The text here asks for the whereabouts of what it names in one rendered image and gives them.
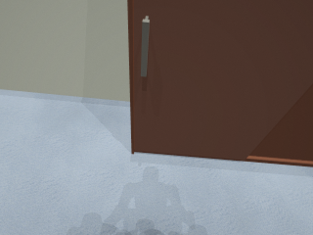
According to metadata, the wardrobe door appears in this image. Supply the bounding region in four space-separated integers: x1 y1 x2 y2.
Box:
249 84 313 162
134 0 313 161

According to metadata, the handle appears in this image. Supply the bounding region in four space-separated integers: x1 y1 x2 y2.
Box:
141 16 150 77

